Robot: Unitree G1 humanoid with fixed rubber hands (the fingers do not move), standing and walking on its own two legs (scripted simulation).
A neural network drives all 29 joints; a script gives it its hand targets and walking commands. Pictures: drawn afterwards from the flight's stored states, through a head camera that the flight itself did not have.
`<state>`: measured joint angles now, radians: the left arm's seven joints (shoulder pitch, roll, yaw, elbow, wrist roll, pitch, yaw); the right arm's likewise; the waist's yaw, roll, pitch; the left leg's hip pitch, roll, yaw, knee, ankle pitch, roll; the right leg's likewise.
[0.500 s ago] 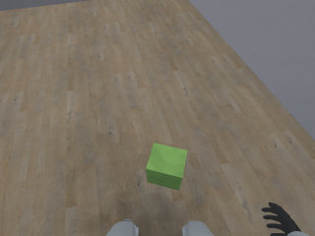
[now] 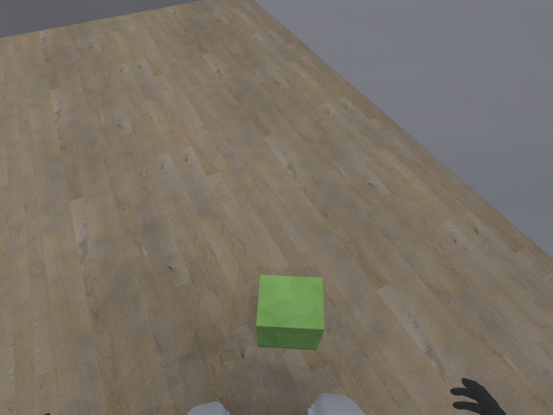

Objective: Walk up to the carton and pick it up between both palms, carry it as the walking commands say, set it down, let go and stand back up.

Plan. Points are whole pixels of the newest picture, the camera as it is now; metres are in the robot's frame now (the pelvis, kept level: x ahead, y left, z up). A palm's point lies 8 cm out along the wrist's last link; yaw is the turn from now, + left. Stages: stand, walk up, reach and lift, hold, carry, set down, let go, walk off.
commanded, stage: walk up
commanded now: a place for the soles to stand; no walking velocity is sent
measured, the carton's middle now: (289, 313) +0.48 -0.06 -0.64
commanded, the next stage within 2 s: none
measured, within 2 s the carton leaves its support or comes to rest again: neither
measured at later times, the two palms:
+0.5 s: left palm out of the picture +0.13 +0.32 -0.08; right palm out of the picture +0.09 -0.32 -0.09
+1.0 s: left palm (45, 408) +0.15 +0.32 -0.08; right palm out of the picture +0.07 -0.31 -0.09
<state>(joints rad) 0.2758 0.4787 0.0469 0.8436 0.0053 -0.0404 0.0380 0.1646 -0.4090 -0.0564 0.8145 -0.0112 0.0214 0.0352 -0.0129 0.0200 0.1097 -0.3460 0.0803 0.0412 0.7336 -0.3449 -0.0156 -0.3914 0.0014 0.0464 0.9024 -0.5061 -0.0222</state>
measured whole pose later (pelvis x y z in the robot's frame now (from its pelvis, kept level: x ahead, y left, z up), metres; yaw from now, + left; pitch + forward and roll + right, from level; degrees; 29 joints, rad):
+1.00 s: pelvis +0.03 +0.02 +0.02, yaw -7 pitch -1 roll +1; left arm 0.16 0.41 0.01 1.01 0.02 -0.03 -0.01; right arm 0.10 -0.41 -0.06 1.02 -0.01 0.00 0.02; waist -0.03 0.01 0.08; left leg -0.17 0.07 0.17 0.47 -0.27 -0.01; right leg -0.23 0.01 0.13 0.52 -0.26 0.02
